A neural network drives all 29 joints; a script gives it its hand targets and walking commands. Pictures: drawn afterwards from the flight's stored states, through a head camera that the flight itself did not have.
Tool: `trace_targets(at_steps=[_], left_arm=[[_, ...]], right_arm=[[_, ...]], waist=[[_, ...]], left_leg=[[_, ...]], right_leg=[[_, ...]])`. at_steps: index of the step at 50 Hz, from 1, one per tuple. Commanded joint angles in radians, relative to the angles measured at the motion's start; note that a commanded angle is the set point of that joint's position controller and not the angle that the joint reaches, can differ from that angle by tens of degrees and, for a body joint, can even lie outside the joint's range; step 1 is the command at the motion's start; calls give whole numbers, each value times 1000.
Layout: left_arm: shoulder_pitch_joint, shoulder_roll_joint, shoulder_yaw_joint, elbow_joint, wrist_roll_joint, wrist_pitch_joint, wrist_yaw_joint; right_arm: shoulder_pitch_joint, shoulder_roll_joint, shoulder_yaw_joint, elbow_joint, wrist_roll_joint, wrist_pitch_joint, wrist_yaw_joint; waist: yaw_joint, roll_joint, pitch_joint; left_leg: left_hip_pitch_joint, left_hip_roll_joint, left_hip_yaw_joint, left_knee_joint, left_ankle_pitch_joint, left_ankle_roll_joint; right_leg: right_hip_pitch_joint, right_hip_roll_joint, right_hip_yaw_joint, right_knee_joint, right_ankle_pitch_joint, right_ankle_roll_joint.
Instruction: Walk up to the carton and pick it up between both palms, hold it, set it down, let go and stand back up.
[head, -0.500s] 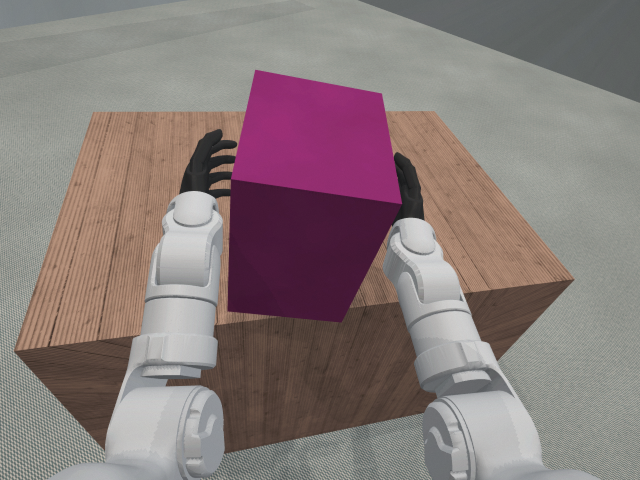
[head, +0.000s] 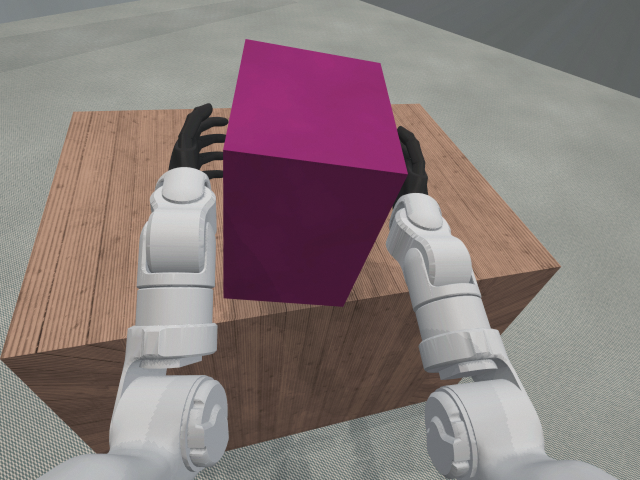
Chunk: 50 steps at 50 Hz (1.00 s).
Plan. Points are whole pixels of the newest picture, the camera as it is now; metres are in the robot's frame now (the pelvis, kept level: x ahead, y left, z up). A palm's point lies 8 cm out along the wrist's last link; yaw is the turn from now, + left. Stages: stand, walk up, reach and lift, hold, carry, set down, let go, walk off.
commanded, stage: reach and lift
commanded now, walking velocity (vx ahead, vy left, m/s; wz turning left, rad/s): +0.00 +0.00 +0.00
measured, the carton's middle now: (298, 185) +0.42 +0.00 +0.17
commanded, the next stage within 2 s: hold in 0.78 s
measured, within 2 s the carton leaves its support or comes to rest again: neither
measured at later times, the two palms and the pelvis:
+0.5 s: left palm (186, 157) +0.39 +0.13 +0.22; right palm (413, 175) +0.38 -0.13 +0.22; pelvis +0.01 +0.00 +0.00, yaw +0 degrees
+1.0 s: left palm (177, 145) +0.37 +0.13 +0.25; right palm (419, 157) +0.37 -0.12 +0.24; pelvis +0.00 -0.01 +0.00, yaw +0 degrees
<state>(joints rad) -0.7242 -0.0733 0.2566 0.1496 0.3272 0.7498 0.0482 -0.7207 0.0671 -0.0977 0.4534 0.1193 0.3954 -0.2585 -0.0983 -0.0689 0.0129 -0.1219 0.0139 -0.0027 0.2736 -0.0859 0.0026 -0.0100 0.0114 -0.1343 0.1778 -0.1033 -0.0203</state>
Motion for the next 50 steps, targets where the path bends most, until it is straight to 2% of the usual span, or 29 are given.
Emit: trace_targets(at_steps=[1, 4, 5, 7, 10, 13, 14, 17, 20, 25, 29, 30, 32, 33, 35, 38, 42, 43, 47, 49, 50], left_arm=[[-622, -444, -413, -160, -153, -37, -164], [-642, -431, -414, -185, -156, -13, -175], [-656, -436, -428, -205, -160, -11, -174], [-676, -432, -437, -227, -166, -5, -175], [-691, -430, -417, -200, -159, 9, -174], [-670, -405, -393, -164, -141, 25, -181], [-687, -406, -399, -191, -151, 24, -182], [-683, -413, -409, -219, -157, 29, -195], [-682, -420, -427, -245, -154, 36, -200], [-715, -420, -445, -284, -171, 50, -194], [-711, -415, -420, -248, -163, 70, -197], [-704, -415, -412, -234, -159, 68, -197], [-744, -424, -422, -253, -168, 69, -192], [-738, -427, -433, -265, -175, 69, -191], [-733, -440, -455, -307, -178, 81, -190], [-713, -416, -433, -293, -161, 111, -197], [-745, -401, -422, -314, -158, 131, -202], [-719, -393, -405, -282, -149, 135, -204], [-786, -398, -386, -240, -143, 131, -199], [-789, -403, -384, -229, -153, 122, -192], [-790, -402, -388, -248, -163, 120, -189]], right_arm=[[-705, 314, 274, -276, 60, -53, 38], [-725, 321, 294, -297, 87, -27, 23], [-741, 318, 297, -312, 88, -24, 18], [-738, 326, 297, -314, 99, -11, 15], [-764, 323, 305, -310, 107, 2, 11], [-744, 289, 273, -269, 105, 17, 4], [-754, 299, 285, -285, 114, 19, 1], [-727, 308, 305, -289, 149, 37, -13], [-725, 296, 314, -314, 170, 43, -21], [-744, 297, 325, -330, 178, 59, -32], [-777, 294, 331, -332, 187, 67, -37], [-784, 290, 330, -341, 187, 68, -38], [-805, 285, 321, -324, 195, 72, -38], [-800, 287, 328, -334, 200, 73, -40], [-780, 284, 336, -356, 215, 85, -46], [-783, 274, 350, -340, 229, 109, -57], [-782, 269, 336, -333, 248, 122, -62], [-762, 262, 331, -311, 246, 126, -62], [-825, 248, 280, -239, 223, 130, -53], [-846, 252, 287, -273, 217, 121, -51], [-850, 265, 287, -293, 224, 122, -52]], waist=[[-23, 112, -475], [-20, 107, -464], [-32, 109, -494], [-32, 111, -491], [-15, 96, -491], [-20, 99, -439], [-22, 90, -458], [-29, 121, -479], [-31, 145, -511], [-38, 119, -494], [-20, 91, -464], [-16, 93, -462], [-27, 110, -466], [-21, 112, -484], [-34, 123, -526], [-26, 111, -489], [-23, 105, -455], [-21, 111, -431], [-23, 126, -352], [-13, 97, -395], [-17, 96, -444]], left_leg=[[294, -31, -17, 39, 265, -23], [277, -40, -13, 29, 253, -19], [290, -39, -13, 29, 266, -22], [284, -42, -13, 31, 245, -21], [266, -40, -13, 22, 231, -12], [253, -43, -2, 18, 205, -15], [266, -46, -5, 20, 220, -14], [286, -52, -9, 37, 282, -20], [308, -49, -12, 44, 321, -35], [311, -49, -10, 37, 307, -41], [292, -48, -6, 29, 282, -31], [286, -50, -3, 25, 262, -28], [294, -44, -5, 28, 264, -36], [308, -45, -4, 34, 281, -37], [347, -46, -4, 46, 352, -47], [345, -50, -3, 46, 380, -48], [314, -53, 6, 29, 316, -40], [305, -53, 12, 20, 302, -43], [230, -45, 13, -8, 102, -35], [230, -45, 18, -4, 106, -24], [255, -51, 19, 5, 160, -28]], right_leg=[[41, 24, 16, -7, 206, 53], [66, 22, 14, -4, 214, 60], [52, 27, 11, -1, 218, 60], [37, 30, 10, 0, 200, 61], [47, 30, 12, 3, 190, 64], [43, 25, 11, -5, 159, 67], [44, 27, 5, 0, 173, 68], [57, 23, 19, 9, 245, 67], [59, 32, 10, 2, 247, 63], [50, 35, 2, -7, 215, 62], [62, 36, 7, -2, 206, 67], [63, 38, 3, 0, 192, 72], [44, 42, 1, -1, 167, 63], [41, 40, 3, -5, 179, 60], [47, 43, 8, -6, 223, 59], [62, 38, 6, -8, 255, 64], [70, 35, 5, -7, 210, 72], [68, 36, 7, -12, 204, 75], [20, 42, -3, -9, 19, 62], [32, 38, -2, 1, 35, 66], [46, 41, 0, 5, 69, 71]])
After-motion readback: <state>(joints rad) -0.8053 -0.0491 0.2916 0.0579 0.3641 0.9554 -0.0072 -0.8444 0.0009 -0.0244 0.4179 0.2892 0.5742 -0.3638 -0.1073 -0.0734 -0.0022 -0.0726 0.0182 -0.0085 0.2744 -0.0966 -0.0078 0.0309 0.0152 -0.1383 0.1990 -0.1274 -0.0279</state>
